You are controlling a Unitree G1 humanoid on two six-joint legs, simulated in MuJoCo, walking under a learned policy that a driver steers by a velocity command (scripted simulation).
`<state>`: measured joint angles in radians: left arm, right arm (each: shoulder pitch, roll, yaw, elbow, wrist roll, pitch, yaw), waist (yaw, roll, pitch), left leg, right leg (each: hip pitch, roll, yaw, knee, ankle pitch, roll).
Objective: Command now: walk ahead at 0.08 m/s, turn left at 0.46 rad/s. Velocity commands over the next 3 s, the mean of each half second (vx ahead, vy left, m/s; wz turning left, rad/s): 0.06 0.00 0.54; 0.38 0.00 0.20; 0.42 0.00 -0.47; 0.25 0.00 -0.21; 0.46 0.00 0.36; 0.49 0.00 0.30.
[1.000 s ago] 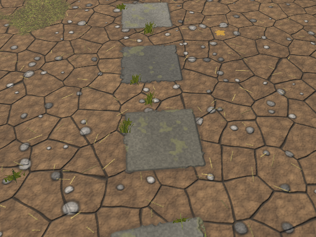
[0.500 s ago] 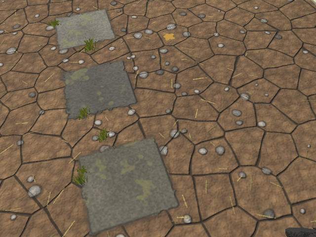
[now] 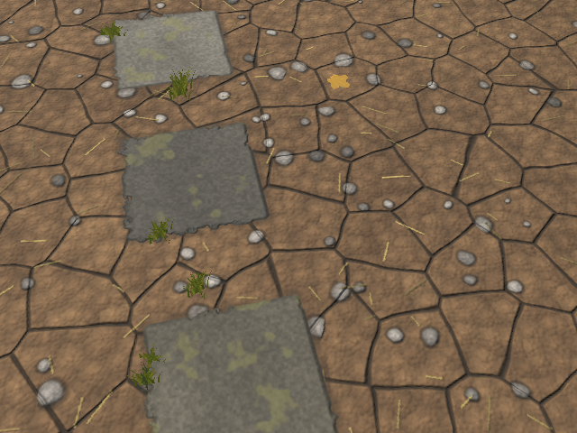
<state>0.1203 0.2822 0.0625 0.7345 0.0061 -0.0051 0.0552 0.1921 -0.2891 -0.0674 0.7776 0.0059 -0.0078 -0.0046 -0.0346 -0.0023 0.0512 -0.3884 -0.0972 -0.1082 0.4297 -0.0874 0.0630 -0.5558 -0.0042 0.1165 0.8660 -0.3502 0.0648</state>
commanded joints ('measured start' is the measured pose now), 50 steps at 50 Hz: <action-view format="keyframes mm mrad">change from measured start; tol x16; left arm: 1 56 77 22 -46 -2 -1 3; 50 -177 69 -6 -141 -33 -93 -142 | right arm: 1 -50 -169 -46 -96 7 7 -20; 25 -67 -101 -30 -230 16 48 27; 30 278 -196 -77 -112 26 23 15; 50 211 -171 -30 -40 1 -58 -10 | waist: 1 31 138 -176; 7 64 165 -156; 10 13 -291 -156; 28 10 -149 -92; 31 -56 308 -86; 50 -35 85 53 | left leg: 1 77 221 -285 -139 -103 146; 7 106 181 -367 -36 -36 95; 10 -235 -36 -35 492 -560 -58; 15 -271 53 16 806 -339 -157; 26 5 115 186 240 -292 -63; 29 355 66 199 22 -223 11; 31 552 477 -600 -195 -453 280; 40 373 285 -42 -257 127 129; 47 400 329 81 -313 109 110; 50 491 351 131 -222 405 86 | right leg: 1 103 29 -17 -77 60 9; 7 292 38 -32 -460 167 -33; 10 432 -416 411 -567 540 -316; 19 496 -259 8 -522 555 -279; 26 363 -302 -23 -615 -38 -248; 29 189 -230 -153 -389 -92 -166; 31 -393 18 -182 210 -296 -41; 42 -191 -79 -131 -103 413 -40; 50 -120 -6 -166 -322 357 -139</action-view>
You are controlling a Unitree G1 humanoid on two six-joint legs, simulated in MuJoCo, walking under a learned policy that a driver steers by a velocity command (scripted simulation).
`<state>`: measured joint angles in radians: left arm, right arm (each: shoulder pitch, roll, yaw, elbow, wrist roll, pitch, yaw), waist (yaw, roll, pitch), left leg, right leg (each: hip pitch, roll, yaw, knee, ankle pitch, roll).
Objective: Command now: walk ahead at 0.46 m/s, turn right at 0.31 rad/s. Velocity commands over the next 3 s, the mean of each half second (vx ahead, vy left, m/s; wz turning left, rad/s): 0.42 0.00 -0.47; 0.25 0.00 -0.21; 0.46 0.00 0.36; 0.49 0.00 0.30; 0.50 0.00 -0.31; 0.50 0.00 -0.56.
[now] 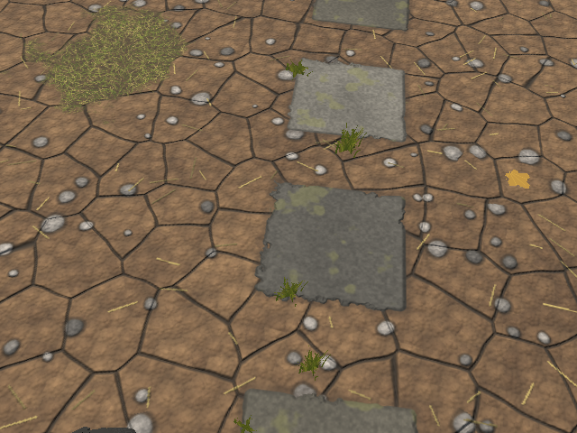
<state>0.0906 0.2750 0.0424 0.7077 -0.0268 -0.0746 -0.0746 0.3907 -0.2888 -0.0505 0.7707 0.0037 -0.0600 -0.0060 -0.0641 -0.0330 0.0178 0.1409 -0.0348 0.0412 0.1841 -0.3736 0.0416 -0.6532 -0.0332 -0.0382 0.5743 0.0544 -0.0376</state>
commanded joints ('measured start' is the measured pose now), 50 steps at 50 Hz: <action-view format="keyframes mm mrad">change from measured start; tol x32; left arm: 1 -117 92 22 -111 4 -22 -12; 6 354 251 86 -35 0 -3 29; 50 275 137 36 -7 23 3 88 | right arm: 1 8 -184 -50 -35 2 -1 -15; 50 -276 -109 -33 -149 12 -27 29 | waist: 1 14 139 41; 6 171 -143 -483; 16 48 -17 10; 25 43 -86 -107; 28 108 398 -395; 50 117 -101 68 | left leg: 1 -9 287 -1 92 906 94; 4 -196 230 63 615 1130 22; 6 -808 -43 -136 1241 -170 -59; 7 -913 24 -190 1272 -119 -43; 25 -472 23 -116 256 448 -71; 28 63 514 -693 270 910 248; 42 -521 246 -295 30 -161 149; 50 -1077 102 -113 757 99 -23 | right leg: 1 39 55 -37 -22 -92 -54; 4 582 95 -2 -28 -106 -143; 6 1135 -301 879 -212 -357 -399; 19 274 -2 238 -278 107 -183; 25 453 -25 403 -10 8 -85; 28 80 167 213 633 -799 56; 30 14 80 205 765 -650 104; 43 537 51 -3 -83 -332 -28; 46 678 -333 623 -414 -764 -236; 50 727 -260 427 -420 -499 -178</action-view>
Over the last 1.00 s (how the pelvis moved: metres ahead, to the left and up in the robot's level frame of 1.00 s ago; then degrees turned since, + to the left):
0.19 0.07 -0.01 22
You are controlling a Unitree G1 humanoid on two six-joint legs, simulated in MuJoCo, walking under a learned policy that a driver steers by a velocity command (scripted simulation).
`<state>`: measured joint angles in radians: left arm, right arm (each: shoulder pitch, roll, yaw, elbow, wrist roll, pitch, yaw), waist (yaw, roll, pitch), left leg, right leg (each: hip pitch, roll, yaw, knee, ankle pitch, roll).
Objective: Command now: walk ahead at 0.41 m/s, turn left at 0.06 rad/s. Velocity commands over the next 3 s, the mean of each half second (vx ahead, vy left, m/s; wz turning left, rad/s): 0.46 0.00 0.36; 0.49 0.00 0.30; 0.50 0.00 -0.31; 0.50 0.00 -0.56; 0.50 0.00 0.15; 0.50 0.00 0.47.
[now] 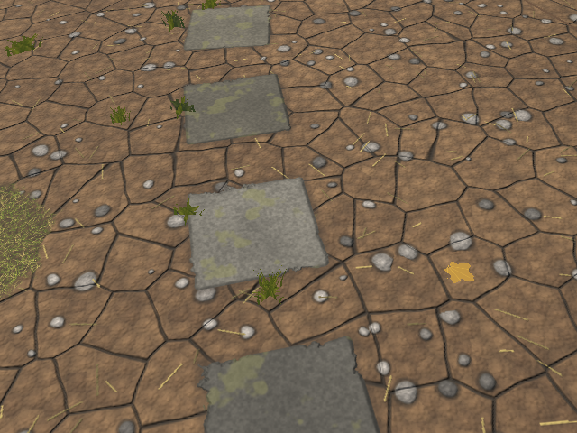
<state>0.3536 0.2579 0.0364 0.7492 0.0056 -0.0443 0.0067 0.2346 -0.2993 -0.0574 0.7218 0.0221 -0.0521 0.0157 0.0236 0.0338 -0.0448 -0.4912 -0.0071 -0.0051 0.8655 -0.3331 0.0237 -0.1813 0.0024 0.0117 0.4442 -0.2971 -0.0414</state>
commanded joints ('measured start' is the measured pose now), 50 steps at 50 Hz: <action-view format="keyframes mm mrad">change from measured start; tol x32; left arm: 1 15 145 38 -48 -5 -30 9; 50 -76 118 32 -73 -1 -68 -27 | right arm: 1 -124 -82 -23 -93 -9 -33 13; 50 50 -65 -10 -57 -11 -14 -10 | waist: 1 31 -150 118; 13 50 -135 150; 18 -75 238 -325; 50 -19 -130 34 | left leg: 1 -413 77 -59 74 117 -15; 13 -132 31 51 -263 224 41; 16 349 -78 104 -305 219 121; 18 899 330 -767 -487 -73 368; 27 236 146 -317 -668 335 277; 41 408 116 -288 -291 602 129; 43 -122 -109 -129 328 -174 10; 50 -157 98 -76 227 47 -10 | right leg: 1 245 -273 301 -293 -34 -156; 12 200 -286 -33 -266 311 -102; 16 124 -220 -164 229 909 -19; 18 -488 34 -25 860 -263 77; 19 -585 -11 110 933 -233 62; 33 -332 -47 25 168 457 107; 39 -322 -30 35 46 266 26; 41 -39 -35 21 11 274 -41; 43 564 -396 656 -46 53 -284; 50 69 -212 293 -257 184 -184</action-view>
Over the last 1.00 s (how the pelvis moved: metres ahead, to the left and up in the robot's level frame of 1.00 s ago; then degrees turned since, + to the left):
0.42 -0.05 0.01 -23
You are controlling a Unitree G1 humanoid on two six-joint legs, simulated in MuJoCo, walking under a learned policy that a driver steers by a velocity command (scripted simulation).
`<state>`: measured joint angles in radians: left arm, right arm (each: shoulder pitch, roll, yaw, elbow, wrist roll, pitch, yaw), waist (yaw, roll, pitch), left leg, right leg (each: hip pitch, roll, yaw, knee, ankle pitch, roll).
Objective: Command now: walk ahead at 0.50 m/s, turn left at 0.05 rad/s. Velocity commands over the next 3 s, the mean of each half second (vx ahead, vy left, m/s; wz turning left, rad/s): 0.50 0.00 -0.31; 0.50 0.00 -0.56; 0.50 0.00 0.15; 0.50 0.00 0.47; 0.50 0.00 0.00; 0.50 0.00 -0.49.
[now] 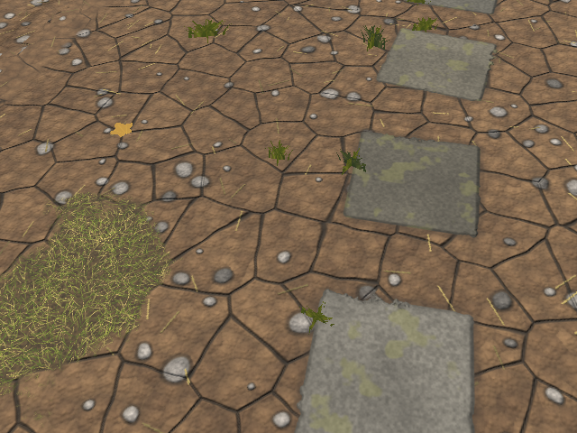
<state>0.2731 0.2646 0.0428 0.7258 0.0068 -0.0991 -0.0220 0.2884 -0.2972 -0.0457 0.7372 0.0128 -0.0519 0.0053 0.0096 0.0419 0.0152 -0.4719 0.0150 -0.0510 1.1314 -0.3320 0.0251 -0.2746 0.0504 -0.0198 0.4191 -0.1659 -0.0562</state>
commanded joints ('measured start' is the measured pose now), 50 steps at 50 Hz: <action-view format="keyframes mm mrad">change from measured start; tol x32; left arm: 1 13 123 28 -41 -9 -15 1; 50 -43 152 53 -160 -6 33 4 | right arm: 1 -19 -57 -18 -78 -9 -13 -1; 50 -61 -123 -41 -17 -20 -54 0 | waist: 1 -7 -135 -16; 16 -92 -111 -140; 18 -84 342 -383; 36 -81 1 76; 43 26 -351 -301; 50 -33 -87 -82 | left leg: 1 -178 79 -19 -83 58 -21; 15 215 -6 6 -706 280 0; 18 877 429 -680 -786 -19 234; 24 355 242 -162 -954 195 152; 35 449 257 157 -988 389 130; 41 457 222 277 -467 931 44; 43 -210 -36 148 171 -262 -58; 50 -148 111 -21 -39 63 -48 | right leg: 1 140 -256 305 -245 100 -180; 14 168 -254 310 -112 134 -110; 20 -534 -98 149 854 -294 36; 37 -385 -146 4 241 103 7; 41 77 8 -96 154 20 -94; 43 639 -343 713 -12 -210 -336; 50 140 -235 376 -189 196 -236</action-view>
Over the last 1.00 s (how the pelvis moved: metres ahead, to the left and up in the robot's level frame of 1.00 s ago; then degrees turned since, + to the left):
0.53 0.12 0.00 23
